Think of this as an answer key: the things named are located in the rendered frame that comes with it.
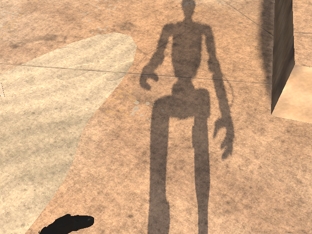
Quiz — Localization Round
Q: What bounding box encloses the left robot hand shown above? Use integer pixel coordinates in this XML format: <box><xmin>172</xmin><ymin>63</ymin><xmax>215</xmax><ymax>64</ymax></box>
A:
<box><xmin>38</xmin><ymin>214</ymin><xmax>95</xmax><ymax>234</ymax></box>

